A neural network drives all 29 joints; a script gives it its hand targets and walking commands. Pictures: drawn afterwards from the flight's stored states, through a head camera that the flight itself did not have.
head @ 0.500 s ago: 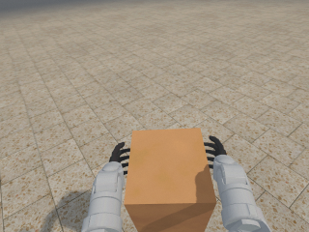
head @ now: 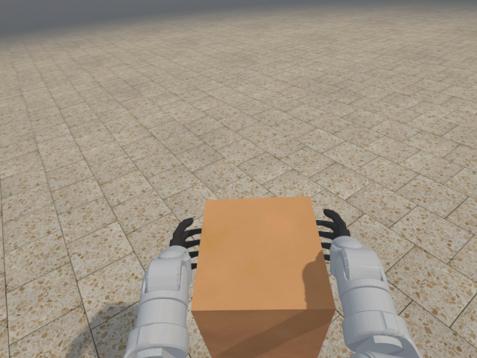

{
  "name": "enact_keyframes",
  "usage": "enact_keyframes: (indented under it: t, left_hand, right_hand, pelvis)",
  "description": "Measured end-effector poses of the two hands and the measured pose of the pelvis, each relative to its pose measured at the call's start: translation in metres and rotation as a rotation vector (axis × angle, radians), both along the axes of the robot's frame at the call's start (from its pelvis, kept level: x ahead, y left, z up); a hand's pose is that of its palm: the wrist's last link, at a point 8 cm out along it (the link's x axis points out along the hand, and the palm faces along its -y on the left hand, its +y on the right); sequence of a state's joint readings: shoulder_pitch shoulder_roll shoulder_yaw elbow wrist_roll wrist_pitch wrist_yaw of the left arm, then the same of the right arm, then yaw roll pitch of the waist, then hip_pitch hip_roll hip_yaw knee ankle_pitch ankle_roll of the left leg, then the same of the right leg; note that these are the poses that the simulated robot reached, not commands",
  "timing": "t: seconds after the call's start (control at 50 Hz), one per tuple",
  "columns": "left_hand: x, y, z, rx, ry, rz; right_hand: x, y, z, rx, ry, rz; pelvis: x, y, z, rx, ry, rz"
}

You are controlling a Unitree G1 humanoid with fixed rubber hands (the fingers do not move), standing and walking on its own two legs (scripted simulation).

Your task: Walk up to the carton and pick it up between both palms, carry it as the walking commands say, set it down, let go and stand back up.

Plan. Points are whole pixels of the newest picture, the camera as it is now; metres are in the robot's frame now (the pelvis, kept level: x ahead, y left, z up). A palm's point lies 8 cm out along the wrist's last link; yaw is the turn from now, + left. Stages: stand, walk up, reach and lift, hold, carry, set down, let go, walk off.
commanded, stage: reach and lift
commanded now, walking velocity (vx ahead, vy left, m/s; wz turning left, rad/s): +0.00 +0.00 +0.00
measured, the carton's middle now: (260, 281) +0.31 +0.01 -0.02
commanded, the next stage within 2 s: hold in 0.86 s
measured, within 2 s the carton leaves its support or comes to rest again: neither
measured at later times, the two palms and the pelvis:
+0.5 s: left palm (180, 259) +0.30 +0.15 +0.05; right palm (341, 248) +0.32 -0.14 +0.06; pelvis +0.00 +0.01 +0.00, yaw +0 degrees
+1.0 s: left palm (180, 259) +0.29 +0.15 +0.06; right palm (345, 258) +0.30 -0.14 +0.06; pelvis +0.00 +0.01 +0.00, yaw +0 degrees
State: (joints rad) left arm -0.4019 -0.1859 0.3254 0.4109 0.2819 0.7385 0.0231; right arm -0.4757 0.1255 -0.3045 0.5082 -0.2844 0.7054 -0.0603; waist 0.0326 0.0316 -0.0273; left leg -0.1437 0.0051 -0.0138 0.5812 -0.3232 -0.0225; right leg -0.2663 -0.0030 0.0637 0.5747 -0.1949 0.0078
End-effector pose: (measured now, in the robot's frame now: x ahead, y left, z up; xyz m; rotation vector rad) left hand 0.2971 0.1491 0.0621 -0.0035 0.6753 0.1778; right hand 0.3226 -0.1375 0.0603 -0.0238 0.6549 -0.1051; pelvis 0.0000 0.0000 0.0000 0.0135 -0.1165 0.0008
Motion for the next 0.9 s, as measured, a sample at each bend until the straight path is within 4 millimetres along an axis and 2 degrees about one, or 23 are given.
enact_keyframes:
  t: [0.22, 0.62, 0.9]
  left_hand:
    - [0.006, 0.001, -0.002, 0.003, 0.005, -0.009]
    - [0.004, 0.0, -0.008, 0.002, 0.02, -0.044]
    - [0.0, -0.002, -0.003, 0.026, 0.012, -0.066]
  right_hand:
    - [0.004, 0.001, -0.002, 0.002, 0.004, -0.007]
    - [-0.002, 0.0, 0.001, -0.023, 0.006, -0.026]
    - [-0.016, -0.003, -0.004, 0.005, -0.003, -0.054]
  pelvis:
    - [0.003, 0.002, 0.001, -0.004, 0.008, 0.001]
    - [0.004, 0.008, 0.002, -0.012, 0.019, 0.001]
    - [0.003, 0.008, 0.002, -0.013, 0.013, 0.002]
